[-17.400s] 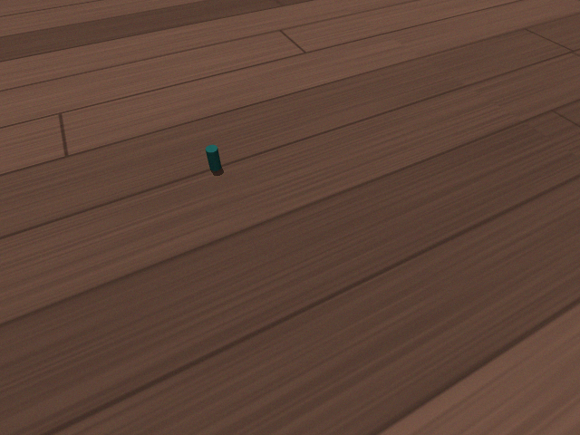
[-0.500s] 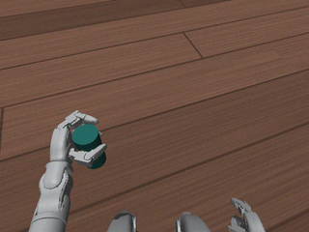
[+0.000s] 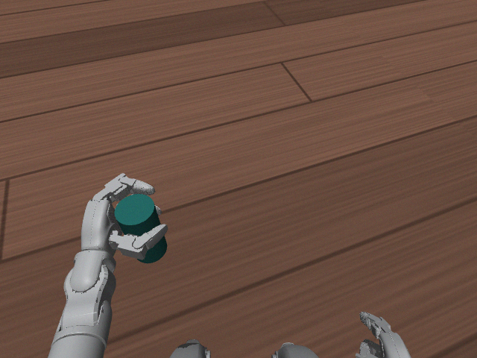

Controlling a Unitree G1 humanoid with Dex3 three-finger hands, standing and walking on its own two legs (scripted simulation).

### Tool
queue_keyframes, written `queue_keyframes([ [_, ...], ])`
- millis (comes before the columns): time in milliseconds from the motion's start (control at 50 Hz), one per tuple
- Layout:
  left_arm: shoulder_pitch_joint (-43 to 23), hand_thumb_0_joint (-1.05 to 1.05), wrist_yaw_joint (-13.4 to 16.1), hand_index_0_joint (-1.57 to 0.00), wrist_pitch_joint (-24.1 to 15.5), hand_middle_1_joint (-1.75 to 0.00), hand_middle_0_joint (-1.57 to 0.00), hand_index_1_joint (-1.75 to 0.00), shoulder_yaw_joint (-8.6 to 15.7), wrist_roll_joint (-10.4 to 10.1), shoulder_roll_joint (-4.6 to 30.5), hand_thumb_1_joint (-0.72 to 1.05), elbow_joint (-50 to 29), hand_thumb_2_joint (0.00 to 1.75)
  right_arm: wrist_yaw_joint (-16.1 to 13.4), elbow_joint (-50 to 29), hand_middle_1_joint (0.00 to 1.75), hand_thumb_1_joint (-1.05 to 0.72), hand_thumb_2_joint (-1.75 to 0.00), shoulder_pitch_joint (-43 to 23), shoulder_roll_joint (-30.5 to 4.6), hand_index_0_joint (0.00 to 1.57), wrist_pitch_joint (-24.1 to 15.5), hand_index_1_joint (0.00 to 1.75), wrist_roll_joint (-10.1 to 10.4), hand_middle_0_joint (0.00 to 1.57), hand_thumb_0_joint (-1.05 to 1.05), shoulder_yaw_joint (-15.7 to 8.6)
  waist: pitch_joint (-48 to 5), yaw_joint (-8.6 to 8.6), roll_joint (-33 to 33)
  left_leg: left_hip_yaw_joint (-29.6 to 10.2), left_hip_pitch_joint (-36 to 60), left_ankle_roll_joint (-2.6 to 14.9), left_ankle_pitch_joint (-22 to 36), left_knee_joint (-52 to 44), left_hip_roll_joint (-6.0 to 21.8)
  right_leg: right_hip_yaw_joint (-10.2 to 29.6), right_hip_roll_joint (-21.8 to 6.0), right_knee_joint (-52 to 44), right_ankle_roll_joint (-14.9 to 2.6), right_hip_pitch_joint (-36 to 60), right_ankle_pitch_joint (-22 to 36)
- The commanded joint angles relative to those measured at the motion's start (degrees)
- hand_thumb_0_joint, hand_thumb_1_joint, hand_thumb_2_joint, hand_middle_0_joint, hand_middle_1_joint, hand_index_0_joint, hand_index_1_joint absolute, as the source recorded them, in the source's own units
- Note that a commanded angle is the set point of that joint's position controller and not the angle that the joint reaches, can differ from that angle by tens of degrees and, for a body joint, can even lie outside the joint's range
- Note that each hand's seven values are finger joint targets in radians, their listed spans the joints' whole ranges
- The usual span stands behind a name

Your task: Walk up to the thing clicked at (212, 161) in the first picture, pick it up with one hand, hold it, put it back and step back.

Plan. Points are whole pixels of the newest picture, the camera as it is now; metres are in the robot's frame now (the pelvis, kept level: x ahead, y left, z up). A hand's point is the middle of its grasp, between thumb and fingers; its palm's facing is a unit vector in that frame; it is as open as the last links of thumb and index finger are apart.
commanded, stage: hold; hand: left
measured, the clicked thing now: (143, 230) +0.32 +0.17 +0.01
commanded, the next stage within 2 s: none
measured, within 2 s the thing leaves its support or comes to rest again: neither
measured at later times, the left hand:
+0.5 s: hand (137, 222) +0.31 +0.17 +0.05, palm faces +0.03 -1.00 -0.02, open 9.1 cm
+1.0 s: hand (136, 222) +0.31 +0.17 +0.06, palm faces +0.03 -1.00 -0.02, open 9.1 cm
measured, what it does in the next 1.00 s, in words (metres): stands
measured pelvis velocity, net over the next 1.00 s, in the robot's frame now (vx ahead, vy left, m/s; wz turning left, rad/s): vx -0.01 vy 0.00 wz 0.00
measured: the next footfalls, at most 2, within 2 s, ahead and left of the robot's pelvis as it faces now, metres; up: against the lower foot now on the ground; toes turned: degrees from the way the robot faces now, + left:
none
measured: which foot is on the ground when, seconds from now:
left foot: down 0.00-1.00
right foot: down 0.00-1.00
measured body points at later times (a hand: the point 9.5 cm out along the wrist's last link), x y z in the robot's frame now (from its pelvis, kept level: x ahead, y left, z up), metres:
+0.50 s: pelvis +0.00 +0.00 +0.01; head +0.03 +0.01 +0.46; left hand +0.31 +0.22 +0.06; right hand +0.13 -0.24 -0.10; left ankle +0.01 +0.13 -0.69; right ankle -0.01 -0.12 -0.69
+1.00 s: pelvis -0.01 +0.00 +0.01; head +0.02 +0.00 +0.46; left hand +0.30 +0.22 +0.06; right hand +0.12 -0.24 -0.09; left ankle +0.01 +0.13 -0.69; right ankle -0.01 -0.12 -0.69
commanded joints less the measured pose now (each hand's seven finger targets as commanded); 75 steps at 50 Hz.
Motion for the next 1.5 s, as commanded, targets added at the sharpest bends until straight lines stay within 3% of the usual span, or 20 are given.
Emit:
queue_keyframes([
  [0,-18.71,0.0,0.07,-1.3,-5.82,-1.4,-1.28,-1.4,4.21,-1.32,8.92,0.21,-16.14,1.22,-0.37,-6.88,0.3,-0.91,-0.9,-0.71,-7.79,0.2,-1.97,0.3,0.06,0.2,0.0,-2.92,-17.61,0.01,1.59,0.26,11.67,1.65,19.03,-6.48,-2.11,0.22,1.04,-7.5,-0.5,7.5,22.32],
  [260,-15.95,0.0,0.48,-1.3,-5.45,-1.42,-1.29,-1.42,1.71,-0.81,5.74,0.21,-13.45,1.23,0.04,-6.99,0.3,-0.91,-0.9,-1.33,-7.47,0.2,-1.73,0.3,0.0,0.2,0.0,-2.81,-15.34,-0.17,1.09,0.02,14.1,1.38,19.79,-9.3,-1.83,-0.34,1.26,-9.14,-0.7,8.86,21.8],
  [300,-19.61,0.0,0.8,-1.29,-6.02,-1.41,-1.28,-1.41,3.45,-0.58,8.8,0.23,-17.72,1.23,0.01,-7.05,0.3,-0.9,-0.9,-1.47,-7.86,0.2,-1.71,0.3,0.11,0.2,0.0,-3.08,-16.68,0.41,2.9,0.4,14.98,1.29,18.51,-9.89,-1.98,-0.01,0.97,-9.75,-0.75,9.17,20.95],
  [360,-15.42,0.0,0.28,-1.3,-5.28,-1.41,-1.28,-1.4,1.2,-0.73,5.76,0.23,-13.63,1.22,0.01,-7.24,0.3,-0.91,-0.9,-1.9,-7.46,0.2,-1.77,0.3,0.09,0.2,0.0,-2.67,-14.32,-0.18,0.54,0.34,14.38,1.41,17.49,-10.4,-2.02,-0.13,1.04,-10.47,-0.58,9.63,20.35],
  [440,-18.89,0.0,0.83,-1.29,-6.06,-1.4,-1.27,-1.4,3.67,-0.52,8.95,0.2,-17.61,1.21,-0.05,-7.05,0.3,-0.91,-0.9,-2.3,-7.31,0.2,-1.93,0.3,0.09,0.2,0.0,-2.8,-15.41,0.71,2.52,0.87,14.39,1.47,16.83,-10.7,-2.46,0.35,0.56,-10.97,-0.44,11.11,20.53],
  [540,-15.62,0.0,0.41,-1.28,-5.65,-1.4,-1.27,-1.4,1.43,-0.78,5.2,0.23,-11.89,1.22,-0.14,-6.68,0.3,-0.9,-0.9,-2.7,-7.34,0.2,-2.05,0.3,0.2,0.2,0.0,-2.65,-12.7,-0.32,-0.8,0.7,14.02,1.6,14.51,-11.56,-2.3,-0.04,0.69,-11.62,-0.4,9.45,18.5],
  [660,-21.78,0.0,0.72,-1.29,-7.34,-1.4,-1.27,-1.4,3.64,-0.5,9.33,0.26,-18.44,1.22,0.0,-6.5,0.3,-0.9,-0.9,-2.83,-7.44,0.2,-2.45,0.3,0.05,0.2,0.0,-2.78,-15.41,0.58,3.63,0.73,15.68,1.06,14.8,-11.83,-2.36,0.11,0.68,-11.42,-0.8,10.21,18.11],
  [700,-18.68,0.0,0.65,-1.3,-6.75,-1.42,-1.29,-1.42,2.01,-0.81,6.46,0.27,-14.32,1.25,0.03,-6.53,0.3,-0.9,-0.9,-2.9,-7.13,0.2,-2.51,0.3,0.02,0.2,0.0,-2.46,-13.69,0.08,1.5,0.44,14.66,1.15,14.04,-12.03,-2.22,-0.16,0.94,-11.58,-0.67,9.48,17.49],
  [760,-21.61,0.0,0.68,-1.29,-7.43,-1.43,-1.28,-1.42,3.76,-0.81,8.94,0.28,-16.51,1.26,-0.15,-6.14,0.3,-0.9,-0.9,-2.57,-7.49,0.2,-2.51,0.3,0.04,0.2,0.0,-2.71,-15.84,0.29,2.34,0.79,15.57,1.29,14.53,-11.69,-2.39,0.31,0.54,-11.85,-0.54,10.25,18.33],
  [900,-17.89,0.0,0.34,-1.3,-6.53,-1.43,-1.28,-1.43,1.46,-1.0,5.99,0.21,-13.18,1.25,-0.05,-6.46,0.3,-0.9,-0.9,-3.33,-7.58,0.2,-2.78,0.3,0.35,0.2,0.0,-2.72,-12.55,0.21,0.58,0.54,14.9,1.15,13.59,-12.89,-2.21,-0.23,0.9,-12.4,-0.65,10.1,16.99],
  [1020,-16.9,0.0,0.66,-1.3,-6.37,-1.43,-1.28,-1.43,2.04,-0.56,6.14,0.25,-11.89,1.26,0.03,-6.13,0.3,-0.9,-0.9,-2.73,-7.43,0.2,-2.76,0.3,0.2,0.2,0.0,-2.88,-13.42,0.05,-0.23,0.65,15.11,1.46,15.11,-12.34,-2.29,-0.11,0.76,-12.38,-0.38,10.17,18.68],
  [1060,-20.48,0.0,0.92,-1.29,-7.41,-1.43,-1.28,-1.43,4.08,-0.73,9.05,0.24,-17.16,1.26,0.0,-6.12,0.3,-0.9,-0.9,-2.7,-7.72,0.2,-2.78,0.3,0.18,0.2,0.0,-3.05,-15.44,0.91,2.11,0.84,16.24,1.31,16.22,-12.09,-2.43,0.13,0.55,-12.11,-0.48,11.4,19.52],
  [1100,-16.56,0.0,0.59,-1.29,-6.9,-1.43,-1.28,-1.43,1.66,-0.95,5.41,0.23,-13.2,1.27,0.2,-6.17,0.3,-0.9,-0.9,-2.43,-7.32,0.2,-2.78,0.3,0.07,0.2,0.0,-2.69,-14.83,0.28,-0.29,0.54,16.05,1.43,17.83,-11.89,-2.17,-0.15,0.88,-11.71,-0.39,11.47,20.88],
  [1120,-19.05,0.0,0.68,-1.3,-7.29,-1.44,-1.29,-1.44,3.6,-1.17,7.78,0.23,-16.44,1.26,0.07,-6.05,0.3,-0.9,-0.9,-2.73,-7.57,0.2,-2.88,0.3,0.15,0.2,0.0,-2.88,-14.69,0.69,1.67,0.88,15.64,1.35,17.17,-11.88,-2.37,0.17,0.65,-11.91,-0.46,11.1,20.7],
  [1160,-16.19,0.0,0.39,-1.28,-6.82,-1.42,-1.27,-1.43,1.27,-0.6,5.41,0.25,-11.76,1.26,0.06,-5.98,0.3,-0.9,-0.9,-2.47,-7.48,0.2,-2.73,0.3,0.11,0.2,0.0,-2.8,-13.8,-0.13,0.18,0.61,15.78,1.38,17.15,-12.05,-2.2,-0.14,0.88,-12.01,-0.44,10.3,20.15],
  [1180,-21.41,0.0,0.68,-1.28,-7.68,-1.41,-1.27,-1.41,3.31,-0.76,8.65,0.27,-18.95,1.25,0.07,-6.07,0.3,-0.9,-0.9,-2.69,-7.58,0.2,-2.78,0.3,0.02,0.2,0.0,-2.91,-15.2,0.54,2.45,0.78,15.75,1.23,16.62,-12.07,-2.32,0.16,0.66,-11.98,-0.58,11.2,20.06],
  [1220,-17.74,0.0,0.55,-1.29,-7.13,-1.43,-1.28,-1.43,2.43,-0.61,6.52,0.23,-13.09,1.26,0.09,-5.7,0.3,-0.9,-0.9,-2.49,-7.29,0.2,-2.82,0.3,0.1,0.2,0.0,-2.77,-13.33,0.08,0.41,0.68,15.17,1.42,15.79,-12.05,-2.2,0.04,0.78,-12.01,-0.44,10.05,19.25],
  [1340,-20.74,0.0,0.16,-1.29,-7.85,-1.43,-1.28,-1.43,3.47,-0.8,8.99,0.2,-17.71,1.25,0.07,-6.02,0.3,-0.91,-0.9,-2.55,-7.61,0.2,-2.76,0.3,0.08,0.2,0.0,-2.98,-17.18,0.5,2.31,0.61,17.21,1.34,17.6,-11.81,-2.31,0.12,0.7,-12.0,-0.48,11.55,20.64],
  [1400,-16.5,0.0,-0.13,-1.29,-6.88,-1.43,-1.27,-1.43,1.4,-1.13,5.13,0.22,-12.39,1.26,-0.06,-6.13,0.3,-0.91,-0.9,-2.98,-7.22,0.2,-2.86,0.3,0.08,0.2,0.0,-2.69,-13.48,-0.28,-0.12,0.93,14.84,1.68,15.58,-11.79,-2.54,0.37,0.48,-12.76,-0.12,10.34,19.8],
  [1480,-19.97,0.0,0.33,-1.28,-7.37,-1.42,-1.26,-1.42,2.96,-0.85,7.82,0.23,-16.62,1.26,-0.1,-5.73,0.3,-0.9,-0.9,-2.83,-7.42,0.2,-2.81,0.3,0.05,0.2,0.0,-2.94,-14.98,0.27,1.37,1.06,15.81,1.61,16.92,-11.73,-2.66,0.43,0.31,-12.55,-0.15,11.38,20.96],
])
